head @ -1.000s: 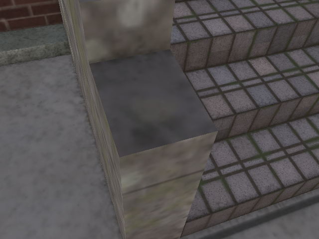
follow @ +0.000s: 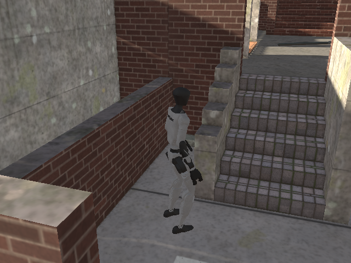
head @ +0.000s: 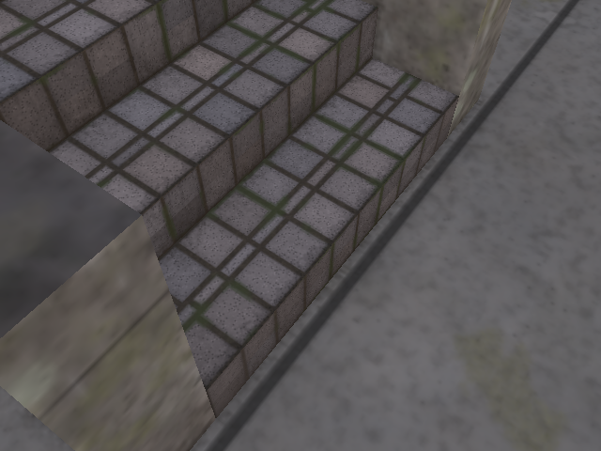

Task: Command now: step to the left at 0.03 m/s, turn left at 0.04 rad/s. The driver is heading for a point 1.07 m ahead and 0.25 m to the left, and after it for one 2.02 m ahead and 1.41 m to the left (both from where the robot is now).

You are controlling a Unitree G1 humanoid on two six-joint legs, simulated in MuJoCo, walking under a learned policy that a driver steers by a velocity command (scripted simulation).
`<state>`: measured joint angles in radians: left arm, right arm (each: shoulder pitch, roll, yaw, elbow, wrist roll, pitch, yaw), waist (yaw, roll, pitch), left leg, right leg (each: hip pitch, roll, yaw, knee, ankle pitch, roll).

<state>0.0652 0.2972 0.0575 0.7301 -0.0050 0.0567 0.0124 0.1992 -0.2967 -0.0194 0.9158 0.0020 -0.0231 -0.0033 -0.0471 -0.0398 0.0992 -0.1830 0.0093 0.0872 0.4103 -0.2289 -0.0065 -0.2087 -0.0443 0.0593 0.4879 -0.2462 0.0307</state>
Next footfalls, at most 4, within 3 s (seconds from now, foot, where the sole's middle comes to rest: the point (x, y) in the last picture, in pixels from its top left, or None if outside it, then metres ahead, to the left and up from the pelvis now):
0.50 left None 0.00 0.16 -0.78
1.24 right None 0.02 -0.08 -0.78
1.62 left None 0.05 0.17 -0.78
2.22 left None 0.02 0.23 -0.78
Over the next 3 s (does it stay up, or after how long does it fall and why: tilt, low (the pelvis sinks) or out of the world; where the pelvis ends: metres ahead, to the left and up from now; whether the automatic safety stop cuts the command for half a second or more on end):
stays up -0.05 0.11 0.00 its command is cut before an obstacle from the start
